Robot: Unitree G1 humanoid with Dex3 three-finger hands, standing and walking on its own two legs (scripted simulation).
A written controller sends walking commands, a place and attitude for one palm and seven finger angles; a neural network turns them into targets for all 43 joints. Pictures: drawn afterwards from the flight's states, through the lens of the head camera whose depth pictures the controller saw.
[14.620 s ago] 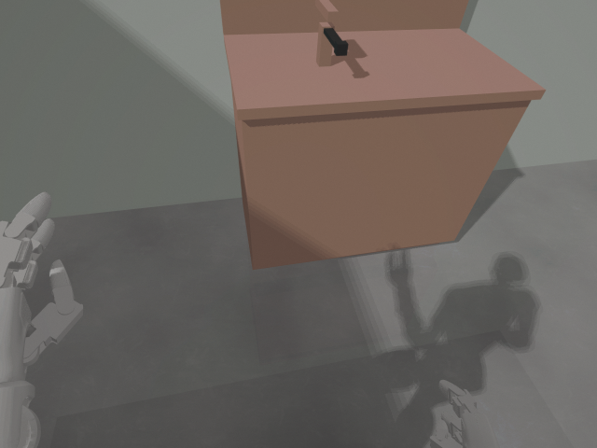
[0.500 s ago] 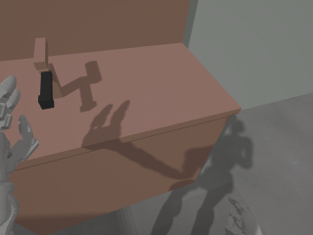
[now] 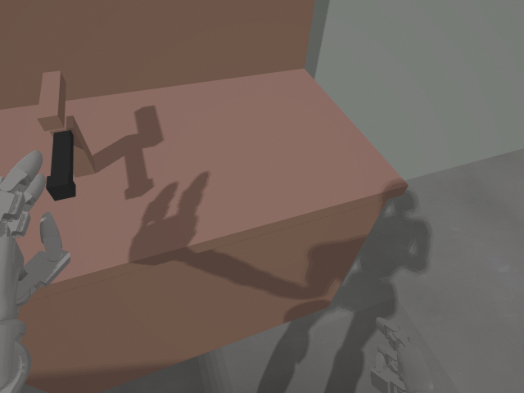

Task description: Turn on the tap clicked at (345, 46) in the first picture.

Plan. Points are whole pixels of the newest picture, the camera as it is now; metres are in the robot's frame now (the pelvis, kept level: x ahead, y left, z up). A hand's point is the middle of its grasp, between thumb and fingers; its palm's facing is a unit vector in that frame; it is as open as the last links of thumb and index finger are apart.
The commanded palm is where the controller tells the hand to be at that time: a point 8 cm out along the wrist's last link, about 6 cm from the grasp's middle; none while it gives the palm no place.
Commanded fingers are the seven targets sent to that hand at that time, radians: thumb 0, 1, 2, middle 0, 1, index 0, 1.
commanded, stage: come to a stop and stand still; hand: left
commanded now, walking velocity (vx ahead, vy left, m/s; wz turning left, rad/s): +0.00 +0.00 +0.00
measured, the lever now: (61, 186) +0.35 +0.34 +0.12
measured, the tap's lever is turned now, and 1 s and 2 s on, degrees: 0 0 0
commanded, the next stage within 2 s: look again from close up in 1.12 s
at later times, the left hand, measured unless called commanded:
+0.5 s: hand (83, 257) +0.22 +0.23 +0.15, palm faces +0.39 -0.85 -0.36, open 7.4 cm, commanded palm +0.17 +0.27 +0.17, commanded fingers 0.00 0.90 0.90 -0.20 -0.30 -0.20 -0.30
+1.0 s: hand (47, 240) +0.23 +0.26 +0.18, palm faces +0.45 -0.83 -0.31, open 7.4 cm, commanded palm +0.16 +0.28 +0.17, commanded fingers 0.00 0.90 0.90 -0.20 -0.30 -0.20 -0.30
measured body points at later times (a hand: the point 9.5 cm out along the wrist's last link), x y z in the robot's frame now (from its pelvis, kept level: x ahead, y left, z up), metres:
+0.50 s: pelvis +0.01 -0.02 +0.00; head +0.02 -0.01 +0.45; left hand +0.20 +0.28 +0.17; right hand +0.19 -0.24 -0.07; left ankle +0.04 +0.06 -0.74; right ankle -0.02 -0.14 -0.74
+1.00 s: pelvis +0.00 +0.00 +0.00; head +0.02 +0.03 +0.44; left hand +0.20 +0.30 +0.19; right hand +0.18 -0.22 -0.07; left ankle +0.04 +0.06 -0.74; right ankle -0.02 -0.14 -0.74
